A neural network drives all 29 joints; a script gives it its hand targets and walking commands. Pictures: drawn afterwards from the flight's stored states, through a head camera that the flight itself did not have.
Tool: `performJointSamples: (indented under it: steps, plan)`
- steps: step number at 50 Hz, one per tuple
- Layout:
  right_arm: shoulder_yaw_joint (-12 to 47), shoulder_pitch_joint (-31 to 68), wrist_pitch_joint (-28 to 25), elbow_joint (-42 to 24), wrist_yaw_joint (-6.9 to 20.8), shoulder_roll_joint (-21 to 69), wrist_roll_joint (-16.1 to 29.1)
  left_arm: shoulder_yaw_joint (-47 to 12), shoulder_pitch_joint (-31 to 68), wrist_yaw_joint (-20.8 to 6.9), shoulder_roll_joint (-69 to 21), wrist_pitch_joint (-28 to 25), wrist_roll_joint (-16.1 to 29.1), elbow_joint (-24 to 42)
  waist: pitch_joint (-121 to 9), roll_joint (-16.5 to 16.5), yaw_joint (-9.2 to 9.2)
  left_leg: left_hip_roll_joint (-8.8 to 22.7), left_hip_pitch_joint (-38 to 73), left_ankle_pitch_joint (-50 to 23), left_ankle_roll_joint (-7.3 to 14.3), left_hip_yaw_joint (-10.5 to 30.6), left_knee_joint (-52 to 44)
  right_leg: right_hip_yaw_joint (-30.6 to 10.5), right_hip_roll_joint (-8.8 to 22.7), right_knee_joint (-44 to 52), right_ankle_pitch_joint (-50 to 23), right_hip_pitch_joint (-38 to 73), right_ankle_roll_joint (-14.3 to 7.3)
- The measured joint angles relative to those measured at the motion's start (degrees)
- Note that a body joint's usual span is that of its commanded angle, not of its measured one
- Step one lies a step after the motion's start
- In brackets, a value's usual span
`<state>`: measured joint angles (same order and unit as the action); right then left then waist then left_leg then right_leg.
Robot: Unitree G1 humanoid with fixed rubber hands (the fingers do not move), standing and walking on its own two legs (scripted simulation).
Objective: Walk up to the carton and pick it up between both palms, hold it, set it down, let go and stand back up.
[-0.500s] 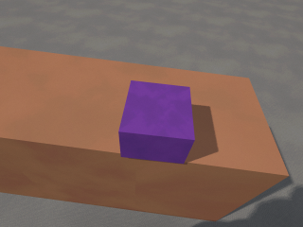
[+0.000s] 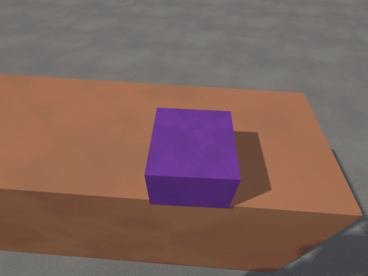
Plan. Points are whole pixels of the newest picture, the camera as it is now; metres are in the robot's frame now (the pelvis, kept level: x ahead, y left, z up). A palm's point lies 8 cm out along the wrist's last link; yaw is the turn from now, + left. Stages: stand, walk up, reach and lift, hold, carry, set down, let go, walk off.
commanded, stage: walk up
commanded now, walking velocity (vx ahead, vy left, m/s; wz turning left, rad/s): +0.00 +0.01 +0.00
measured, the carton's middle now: (191, 156) +0.42 +0.01 +0.00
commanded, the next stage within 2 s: stand in 1.96 s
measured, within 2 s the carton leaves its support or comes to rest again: neither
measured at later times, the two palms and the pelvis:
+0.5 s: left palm out of the picture +0.00 +0.21 -0.16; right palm out of the picture -0.03 -0.19 -0.15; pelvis +0.02 +0.01 -0.01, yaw +1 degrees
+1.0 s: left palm out of the picture +0.04 +0.34 -0.16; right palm out of the picture +0.03 -0.11 -0.13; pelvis +0.01 +0.11 +0.00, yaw -1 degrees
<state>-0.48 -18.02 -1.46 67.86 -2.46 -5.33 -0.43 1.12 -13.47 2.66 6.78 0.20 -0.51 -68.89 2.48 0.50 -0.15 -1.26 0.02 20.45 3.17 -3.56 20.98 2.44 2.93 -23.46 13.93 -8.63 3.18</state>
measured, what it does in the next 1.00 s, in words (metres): steps to the left: left foot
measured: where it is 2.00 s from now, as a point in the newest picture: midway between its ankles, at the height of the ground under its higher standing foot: outside the picture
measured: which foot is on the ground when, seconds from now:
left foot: down 0.00-0.50, up 0.52-0.70, down 0.72-1.00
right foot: down 0.00-0.72, up 0.74-1.00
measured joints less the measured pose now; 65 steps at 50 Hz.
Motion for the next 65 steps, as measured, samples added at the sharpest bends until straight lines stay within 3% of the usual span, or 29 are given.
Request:
performJointSamples:
  steps: [24,26,29,31,33,35,37,39,41,44,48,53,61,63,65]
  plan:
    - [-0.03,-1.75,0.45,-0.56,-0.85,0.11,0.02,0.10,-1.01,0.66,-0.82,0.51,0.00,-0.51,-0.55,-0.11,0.24,-0.71,0.79,2.54,0.65,-0.14,1.61,0.59,1.23,-2.81,3.36,0.42,1.09]
    - [-1.29,-1.34,1.86,-1.60,-0.36,-0.97,-0.50,0.67,-0.44,1.24,-1.05,0.36,-0.77,1.04,0.31,-0.98,0.02,-0.39,-4.90,4.30,-0.90,-1.27,11.50,1.40,1.99,-4.37,3.83,-0.94,1.30]
    - [-3.30,0.40,4.44,-3.17,0.51,-4.31,-1.39,1.60,-0.65,2.43,-1.22,-0.32,-1.71,3.17,1.82,-2.52,-2.30,-0.33,-16.30,10.12,-2.97,-1.34,33.07,1.45,3.82,-6.56,4.30,-2.77,2.35]
    - [-4.20,2.38,5.16,-5.03,0.91,-6.48,-1.66,2.29,-2.18,2.80,-0.71,-0.13,-2.05,3.52,2.28,-2.90,-2.91,0.88,-21.51,10.15,-3.92,-0.42,39.94,0.75,5.00,-7.07,4.09,-3.49,3.57]
    - [-4.69,4.30,4.70,-7.71,1.15,-7.75,-1.57,2.95,-3.49,2.63,0.45,0.62,-2.33,2.89,2.56,-2.47,-2.21,3.02,-23.49,9.53,-4.71,1.27,36.87,0.26,6.30,-7.72,4.12,-4.00,5.02]
    - [-4.78,5.70,3.36,-9.93,1.19,-8.19,-1.09,3.58,-4.14,1.99,1.85,1.40,-2.32,1.94,2.56,-1.56,-1.18,5.21,-21.96,4.34,-4.95,2.94,25.29,-0.21,7.51,-9.54,4.93,-4.85,6.22]
    - [-4.23,6.71,1.26,-10.56,1.16,-7.29,-1.09,3.85,-3.94,1.30,3.62,2.11,-1.76,0.77,3.09,1.20,-0.41,4.33,-20.27,-0.22,-4.70,2.05,20.61,-2.48,9.03,-14.84,9.51,-6.63,4.35]
    - [-2.88,6.25,0.37,-10.66,1.36,-5.62,-1.38,3.81,-4.01,0.74,5.06,3.34,-1.17,0.92,2.07,2.71,-0.66,4.25,-20.22,1.23,-3.82,0.77,22.01,-4.67,6.51,-21.76,17.52,-9.44,1.59]
    - [-1.62,5.07,0.69,-9.90,1.50,-3.77,-1.70,3.68,-3.78,-0.15,6.06,4.18,-0.69,1.78,0.61,2.91,0.03,4.50,-19.00,1.24,-3.24,1.06,20.06,-4.07,3.13,-27.62,18.43,-10.78,-0.27]
    - [-0.10,3.86,1.25,-8.50,1.43,-1.38,-1.35,2.98,-2.26,-0.87,6.41,3.32,-0.21,3.22,-0.20,3.66,-0.45,4.07,-15.49,-2.04,-2.77,0.07,13.91,-2.28,0.48,-30.75,15.80,-11.34,-2.04]
    - [0.11,4.16,0.99,-7.49,0.36,-0.89,-1.38,1.94,0.04,-0.61,4.54,2.68,0.11,4.99,-0.25,2.96,-0.14,3.37,-13.57,-3.79,-1.98,-1.49,9.10,0.04,-1.38,-27.89,16.99,-10.93,-2.32]
    - [-0.31,4.05,0.13,-8.05,-0.45,-1.27,-1.74,2.62,4.39,-0.83,5.00,4.19,-0.15,6.67,1.65,1.65,2.45,5.45,-14.43,-4.95,-2.39,-1.95,8.11,0.56,-4.00,-34.68,17.09,-14.87,-0.84]
    - [-2.30,1.51,1.52,-5.80,-0.09,-3.55,-2.24,2.73,10.15,-1.58,6.20,3.69,0.43,9.99,2.78,0.84,4.01,7.17,-16.94,-6.08,-4.94,-1.91,8.75,-0.97,-1.70,-18.38,11.65,-10.84,-1.20]
    - [-2.67,0.71,1.93,-5.47,0.15,-4.18,-1.90,2.52,10.38,-1.67,6.00,2.73,0.61,10.20,2.58,0.42,4.11,7.35,-17.88,-5.51,-5.89,-1.71,10.48,-0.56,-1.00,-8.77,4.89,-6.67,-2.08]
    - [-2.70,0.71,2.59,-4.76,0.35,-5.54,-1.18,2.24,10.41,-1.56,4.26,1.31,0.29,9.33,3.52,-2.57,4.45,7.98,-19.07,0.72,-5.32,1.17,15.05,1.06,-2.46,-6.83,2.78,-4.61,-3.17]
